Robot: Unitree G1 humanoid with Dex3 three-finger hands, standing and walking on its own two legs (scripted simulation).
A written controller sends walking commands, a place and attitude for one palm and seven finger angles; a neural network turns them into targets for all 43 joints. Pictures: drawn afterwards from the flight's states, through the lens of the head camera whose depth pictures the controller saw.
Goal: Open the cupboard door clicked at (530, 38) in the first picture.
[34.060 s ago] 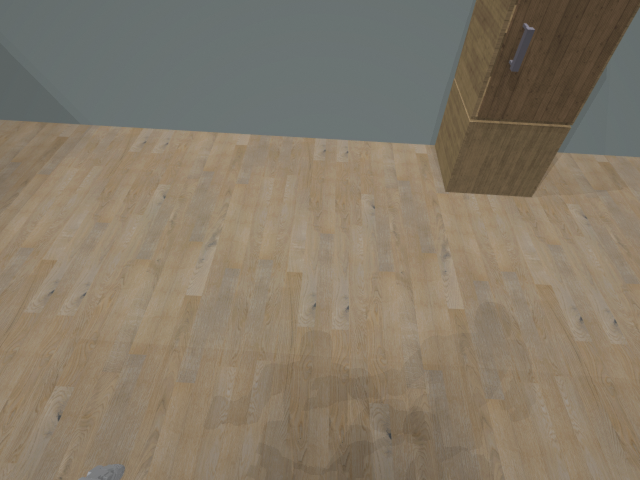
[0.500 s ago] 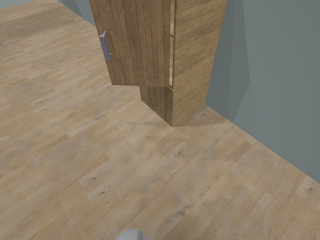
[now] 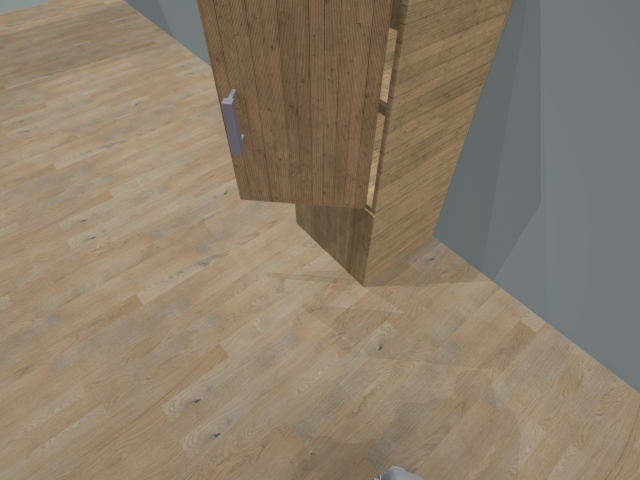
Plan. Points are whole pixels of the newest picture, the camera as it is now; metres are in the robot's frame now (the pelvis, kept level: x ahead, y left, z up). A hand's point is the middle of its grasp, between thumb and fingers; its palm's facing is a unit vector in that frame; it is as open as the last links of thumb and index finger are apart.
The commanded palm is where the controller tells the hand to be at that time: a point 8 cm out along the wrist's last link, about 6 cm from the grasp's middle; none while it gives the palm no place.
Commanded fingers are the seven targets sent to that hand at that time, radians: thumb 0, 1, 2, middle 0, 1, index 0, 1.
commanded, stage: take the last steps up to it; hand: left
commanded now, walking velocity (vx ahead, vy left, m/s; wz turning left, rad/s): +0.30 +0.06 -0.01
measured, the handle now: (235, 122) +0.86 +0.26 -0.06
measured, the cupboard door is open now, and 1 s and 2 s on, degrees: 45 45 45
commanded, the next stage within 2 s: come to a stop and stand still in 0.52 s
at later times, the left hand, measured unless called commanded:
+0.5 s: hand out of the picture +0.13 +0.20 -0.18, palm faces +0.12 -0.98 -0.16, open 7.3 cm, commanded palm none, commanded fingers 0.00 0.90 0.90 -0.20 -0.30 -0.20 -0.30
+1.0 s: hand (201, 331) +0.38 +0.25 -0.17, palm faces -0.03 -0.97 -0.25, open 7.4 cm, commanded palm none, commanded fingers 0.00 0.90 0.90 -0.20 -0.30 -0.20 -0.30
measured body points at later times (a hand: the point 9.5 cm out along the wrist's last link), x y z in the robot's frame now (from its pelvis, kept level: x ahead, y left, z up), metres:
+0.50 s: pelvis +0.20 +0.04 +0.00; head +0.22 +0.05 +0.45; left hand +0.13 +0.26 -0.16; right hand +0.28 -0.20 -0.15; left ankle +0.29 +0.15 -0.73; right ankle +0.10 -0.10 -0.74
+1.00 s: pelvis +0.29 +0.05 -0.01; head +0.33 +0.05 +0.44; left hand +0.38 +0.30 -0.16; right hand +0.31 -0.19 -0.17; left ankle +0.29 +0.15 -0.73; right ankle +0.29 -0.06 -0.74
